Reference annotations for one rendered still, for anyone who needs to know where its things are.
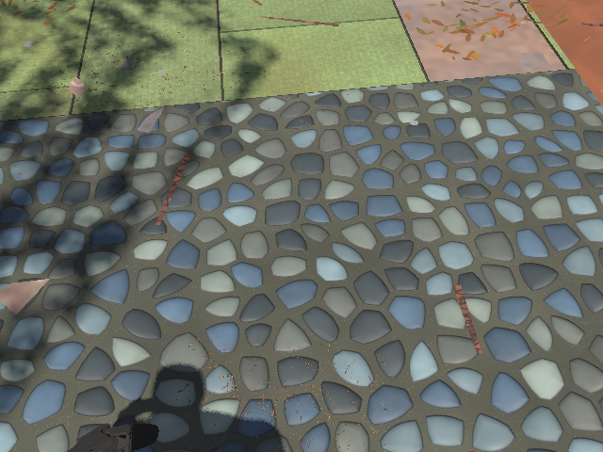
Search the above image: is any left robot hand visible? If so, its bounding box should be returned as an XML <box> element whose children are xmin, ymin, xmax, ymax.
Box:
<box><xmin>67</xmin><ymin>423</ymin><xmax>159</xmax><ymax>452</ymax></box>

